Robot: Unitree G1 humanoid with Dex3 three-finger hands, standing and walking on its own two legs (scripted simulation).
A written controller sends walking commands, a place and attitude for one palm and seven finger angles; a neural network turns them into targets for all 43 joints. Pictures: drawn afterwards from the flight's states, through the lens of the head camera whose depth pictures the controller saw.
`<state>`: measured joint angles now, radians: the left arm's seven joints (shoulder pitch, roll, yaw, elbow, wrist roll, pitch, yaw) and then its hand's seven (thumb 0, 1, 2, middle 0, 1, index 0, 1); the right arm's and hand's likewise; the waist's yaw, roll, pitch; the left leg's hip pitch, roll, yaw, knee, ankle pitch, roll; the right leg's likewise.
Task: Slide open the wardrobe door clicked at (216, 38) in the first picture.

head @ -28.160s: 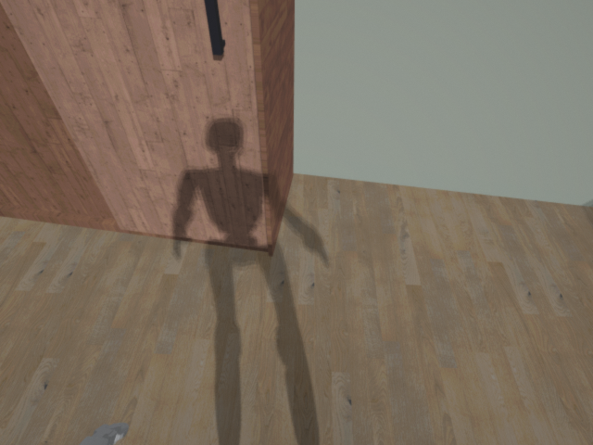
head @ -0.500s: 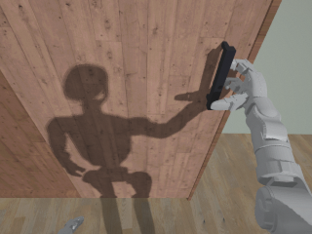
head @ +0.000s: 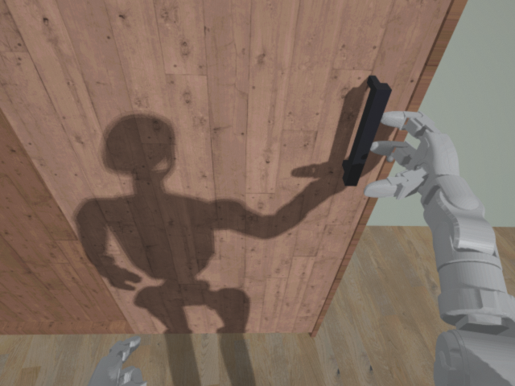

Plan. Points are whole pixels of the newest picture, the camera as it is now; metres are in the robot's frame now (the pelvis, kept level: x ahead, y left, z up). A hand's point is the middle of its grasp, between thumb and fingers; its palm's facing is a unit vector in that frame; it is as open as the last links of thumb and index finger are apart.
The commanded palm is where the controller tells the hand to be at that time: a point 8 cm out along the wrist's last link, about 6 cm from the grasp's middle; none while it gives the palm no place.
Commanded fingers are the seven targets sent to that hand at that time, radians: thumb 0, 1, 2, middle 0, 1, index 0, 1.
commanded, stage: move the hooked fingers beside the handle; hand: right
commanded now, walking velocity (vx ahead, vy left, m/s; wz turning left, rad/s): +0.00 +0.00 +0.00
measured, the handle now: (360, 133) +0.48 -0.13 +0.19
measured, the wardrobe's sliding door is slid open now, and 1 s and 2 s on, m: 0.00 0.00 0.00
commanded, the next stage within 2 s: none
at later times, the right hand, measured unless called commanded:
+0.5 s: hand (401, 159) +0.40 -0.17 +0.20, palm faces -0.02 +1.00 -0.02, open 14.0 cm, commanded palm +0.39 -0.22 +0.19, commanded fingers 0.00 0.50 -0.30 0.30 1.20 0.30 1.20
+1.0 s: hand (417, 165) +0.40 -0.20 +0.19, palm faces -0.01 +1.00 -0.01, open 14.0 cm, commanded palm +0.38 -0.24 +0.19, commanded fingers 0.00 0.50 -0.30 0.30 1.20 0.30 1.20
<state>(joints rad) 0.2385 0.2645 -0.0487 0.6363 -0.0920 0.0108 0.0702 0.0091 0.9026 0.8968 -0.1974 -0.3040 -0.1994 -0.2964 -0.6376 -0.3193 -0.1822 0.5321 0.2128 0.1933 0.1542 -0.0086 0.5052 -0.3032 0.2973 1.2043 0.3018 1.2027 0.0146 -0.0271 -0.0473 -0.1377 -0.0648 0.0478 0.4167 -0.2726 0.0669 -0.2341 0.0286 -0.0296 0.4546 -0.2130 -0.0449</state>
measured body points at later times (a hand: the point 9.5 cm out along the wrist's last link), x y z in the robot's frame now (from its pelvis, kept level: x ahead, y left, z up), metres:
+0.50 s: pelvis +0.00 +0.00 +0.00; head -0.01 +0.01 +0.45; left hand +0.13 +0.25 -0.10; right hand +0.40 -0.23 +0.20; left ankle -0.03 +0.07 -0.74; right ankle +0.02 -0.09 -0.74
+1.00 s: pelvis +0.00 -0.01 +0.00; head -0.01 +0.00 +0.45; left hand +0.15 +0.24 -0.09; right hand +0.39 -0.26 +0.19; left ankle -0.03 +0.07 -0.74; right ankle +0.02 -0.09 -0.74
